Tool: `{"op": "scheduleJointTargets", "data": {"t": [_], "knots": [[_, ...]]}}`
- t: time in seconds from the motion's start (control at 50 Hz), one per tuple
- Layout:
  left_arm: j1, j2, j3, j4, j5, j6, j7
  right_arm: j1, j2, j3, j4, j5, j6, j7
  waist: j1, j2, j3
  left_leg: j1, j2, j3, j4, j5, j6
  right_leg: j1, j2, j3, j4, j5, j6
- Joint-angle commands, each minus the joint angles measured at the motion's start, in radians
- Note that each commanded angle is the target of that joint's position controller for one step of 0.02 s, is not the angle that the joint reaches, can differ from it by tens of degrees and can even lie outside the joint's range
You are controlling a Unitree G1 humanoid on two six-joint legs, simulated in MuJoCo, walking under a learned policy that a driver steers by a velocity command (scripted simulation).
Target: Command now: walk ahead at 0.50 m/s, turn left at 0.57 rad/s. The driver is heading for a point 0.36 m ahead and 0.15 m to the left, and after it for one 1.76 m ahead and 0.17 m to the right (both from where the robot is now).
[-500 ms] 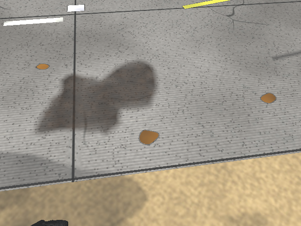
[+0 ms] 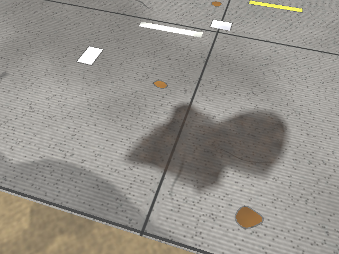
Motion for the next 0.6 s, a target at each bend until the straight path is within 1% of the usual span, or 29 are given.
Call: {"op": "scheduleJointTargets", "data": {"t": [0.02,0.04,0.06,0.08,0.1,0.12,0.14,0.16,0.18,0.2,0.22,0.24,0.26,0.28,0.32,0.36,0.38,0.42,0.44,0.46,0.48,0.52,0.56,0.58,0.6], "knots": [[-0.031,0.183,0.042,-0.053,-0.016,0.002,0.006,-0.102,-0.036,0.0,-0.103,0.0,-0.01,0.019,-0.005,-0.083,0.054,0.001,-0.005,0.035,-0.082,-0.003,0.023,0.0,-0.297,0.07,-0.074,0.313,-0.147],[-0.025,0.192,0.046,-0.049,-0.022,0.009,0.005,-0.112,-0.044,-0.003,-0.114,-0.001,-0.008,0.023,-0.009,-0.086,0.056,0.005,-0.015,0.049,-0.098,-0.043,0.036,0.032,-0.307,0.06,-0.049,0.356,-0.138],[-0.028,0.204,0.05,-0.047,-0.027,0.016,0.006,-0.109,-0.055,-0.008,-0.122,-0.002,-0.006,0.026,-0.022,-0.094,0.047,0.032,-0.034,0.07,-0.111,-0.092,0.053,0.055,-0.311,0.044,-0.005,0.462,-0.128],[-0.036,0.22,0.054,-0.049,-0.033,0.023,0.008,-0.085,-0.072,-0.017,-0.125,-0.005,-0.003,0.026,-0.046,-0.111,0.019,0.091,-0.066,0.099,-0.115,-0.145,0.072,0.07,-0.311,0.027,0.064,0.627,-0.117],[-0.045,0.232,0.058,-0.052,-0.039,0.03,0.009,-0.015,-0.099,-0.033,-0.113,-0.005,0.001,0.025,-0.092,-0.122,-0.031,0.196,-0.108,0.13,-0.123,-0.184,0.096,0.069,-0.301,0.007,0.185,0.785,-0.105],[-0.061,0.226,0.055,-0.057,-0.043,0.038,0.011,0.134,-0.14,-0.061,-0.073,-0.002,0.003,0.019,-0.178,-0.103,-0.107,0.401,-0.161,0.153,-0.184,-0.138,0.13,0.011,-0.266,-0.028,0.385,0.845,-0.077],[-0.045,0.187,0.038,-0.068,-0.021,0.035,0.014,0.318,-0.219,-0.099,-0.021,0.004,0.012,0.0,-0.253,-0.023,-0.202,0.715,-0.123,0.033,-0.205,-0.118,0.179,-0.214,-0.225,-0.034,0.678,0.625,-0.029],[0.031,0.038,-0.009,-0.132,0.025,0.012,0.004,0.289,-0.343,-0.115,-0.026,0.015,0.006,-0.01,-0.132,0.268,-0.255,1.012,0.135,-0.527,-0.303,-0.289,0.351,-0.678,-0.028,0.023,1.034,-0.271,0.037],[-0.047,0.096,-0.007,-0.14,-0.008,-0.027,-0.008,0.306,-0.271,-0.087,-0.07,0.004,-0.016,-0.001,-0.189,0.149,-0.397,1.06,0.218,-0.805,-0.46,-0.433,0.404,-0.783,0.005,0.28,1.157,-0.366,0.024],[-0.146,0.154,0.008,-0.171,-0.049,-0.047,-0.016,0.275,-0.207,-0.067,-0.059,-0.007,-0.034,0.005,-0.204,0.081,-0.263,0.986,0.2,-0.678,-0.485,-0.361,0.351,-0.872,-0.039,0.292,1.155,-0.268,-0.001],[-0.154,0.141,0.003,-0.172,-0.041,-0.059,-0.012,0.226,-0.183,-0.059,-0.06,-0.005,-0.043,0.005,-0.165,0.027,-0.184,0.854,0.159,-0.556,-0.477,-0.274,0.317,-0.844,-0.081,0.291,1.076,-0.181,-0.019],[-0.146,0.143,0.007,-0.159,-0.013,-0.06,-0.004,0.151,-0.151,-0.049,-0.072,-0.007,-0.044,0.002,-0.121,-0.012,-0.13,0.719,0.12,-0.461,-0.479,-0.168,0.289,-0.775,-0.114,0.295,0.986,-0.121,-0.014],[-0.124,0.153,0.014,-0.15,-0.002,-0.051,-0.003,0.104,-0.124,-0.037,-0.09,-0.018,-0.045,-0.003,-0.083,0.004,-0.111,0.623,0.092,-0.4,-0.498,-0.078,0.277,-0.698,-0.136,0.305,0.93,-0.08,-0.01],[-0.113,0.152,0.017,-0.149,0.001,-0.038,-0.006,0.087,-0.121,-0.035,-0.099,-0.023,-0.046,-0.006,-0.067,0.015,-0.101,0.567,0.078,-0.379,-0.519,-0.031,0.278,-0.655,-0.136,0.303,0.895,-0.059,0.0],[-0.119,0.124,0.013,-0.155,0.013,-0.019,-0.005,0.099,-0.138,-0.039,-0.093,-0.016,-0.051,-0.017,-0.06,-0.001,-0.085,0.5,0.057,-0.318,-0.54,0.063,0.286,-0.631,-0.122,0.283,0.811,-0.011,0.031],[-0.187,0.1,0.004,-0.179,0.016,-0.011,-0.002,0.132,-0.16,-0.046,-0.08,-0.012,-0.052,-0.032,-0.077,-0.005,-0.052,0.468,0.03,-0.271,-0.55,0.078,0.273,-0.649,-0.102,0.274,0.679,0.1,0.058],[-0.224,0.089,-0.001,-0.19,0.016,-0.011,-0.004,0.147,-0.163,-0.047,-0.074,-0.01,-0.05,-0.037,-0.091,0.002,-0.041,0.457,0.012,-0.251,-0.548,0.056,0.257,-0.642,-0.09,0.274,0.6,0.171,0.065],[-0.26,0.065,-0.013,-0.19,0.008,-0.014,-0.016,0.16,-0.142,-0.038,-0.058,-0.011,-0.049,-0.042,-0.114,0.033,-0.035,0.448,-0.016,-0.184,-0.553,0.007,0.221,-0.589,-0.075,0.257,0.446,0.321,0.065],[-0.287,0.057,-0.019,-0.194,0.003,-0.018,-0.022,0.179,-0.139,-0.036,-0.045,-0.012,-0.051,-0.043,-0.134,0.041,-0.027,0.443,-0.013,-0.171,-0.559,-0.017,0.209,-0.561,-0.069,0.245,0.4,0.385,0.061],[-0.313,0.056,-0.021,-0.201,-0.003,-0.02,-0.028,0.2,-0.142,-0.036,-0.031,-0.012,-0.054,-0.041,-0.15,0.044,-0.016,0.449,0.0,-0.172,-0.564,-0.04,0.205,-0.549,-0.067,0.241,0.376,0.425,0.054],[-0.332,0.063,-0.021,-0.207,-0.008,-0.022,-0.031,0.218,-0.144,-0.035,-0.017,-0.012,-0.056,-0.039,-0.16,0.045,-0.004,0.476,0.016,-0.177,-0.561,-0.051,0.204,-0.559,-0.069,0.243,0.358,0.432,0.043],[-0.367,0.08,-0.02,-0.224,-0.013,-0.025,-0.039,0.249,-0.147,-0.034,0.007,-0.013,-0.055,-0.036,-0.176,0.041,0.018,0.578,0.059,-0.19,-0.537,-0.023,0.203,-0.624,-0.072,0.246,0.324,0.386,0.013],[-0.389,0.09,-0.02,-0.241,-0.015,-0.028,-0.05,0.269,-0.155,-0.037,0.029,-0.016,-0.048,-0.037,-0.18,0.039,0.033,0.686,0.103,-0.193,-0.504,0.057,0.195,-0.69,-0.068,0.24,0.303,0.293,-0.024],[-0.383,0.092,-0.021,-0.244,-0.016,-0.029,-0.056,0.27,-0.16,-0.039,0.037,-0.016,-0.044,-0.04,-0.173,0.042,0.033,0.726,0.117,-0.187,-0.485,0.112,0.186,-0.698,-0.064,0.236,0.296,0.246,-0.041],[-0.358,0.097,-0.019,-0.241,-0.018,-0.029,-0.061,0.261,-0.165,-0.04,0.04,-0.015,-0.04,-0.042,-0.158,0.049,0.023,0.751,0.12,-0.17,-0.458,0.201,0.173,-0.672,-0.053,0.225,0.289,0.203,-0.058]]}}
